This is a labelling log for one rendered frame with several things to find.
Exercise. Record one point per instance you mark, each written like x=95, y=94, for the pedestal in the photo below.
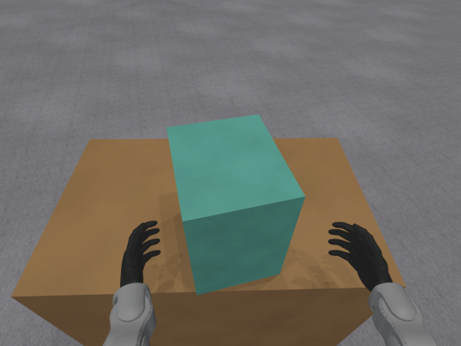
x=317, y=299

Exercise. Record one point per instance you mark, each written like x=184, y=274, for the robot left hand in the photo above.
x=134, y=260

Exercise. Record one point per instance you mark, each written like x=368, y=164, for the left robot forearm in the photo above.
x=132, y=319

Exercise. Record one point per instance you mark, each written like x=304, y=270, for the robot right hand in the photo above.
x=365, y=255

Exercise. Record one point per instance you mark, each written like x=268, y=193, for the right robot forearm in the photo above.
x=397, y=318

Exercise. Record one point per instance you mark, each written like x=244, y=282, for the carton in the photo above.
x=239, y=200

